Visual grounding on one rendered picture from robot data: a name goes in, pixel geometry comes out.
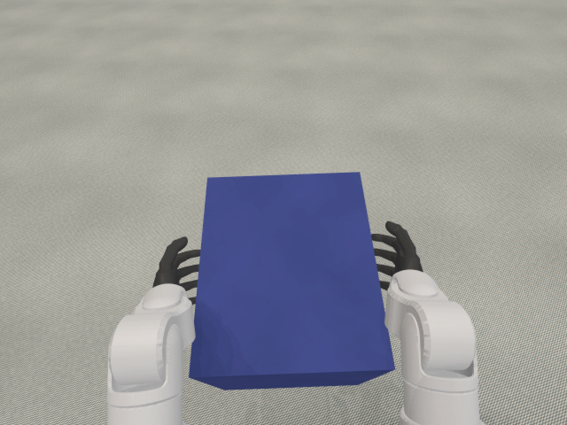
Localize right robot hand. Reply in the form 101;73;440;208
371;221;423;290

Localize robot left forearm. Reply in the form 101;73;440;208
106;283;196;425

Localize carton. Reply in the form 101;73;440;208
189;172;395;390

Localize robot right forearm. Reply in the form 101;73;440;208
384;269;485;425

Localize left robot hand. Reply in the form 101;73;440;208
152;236;200;305

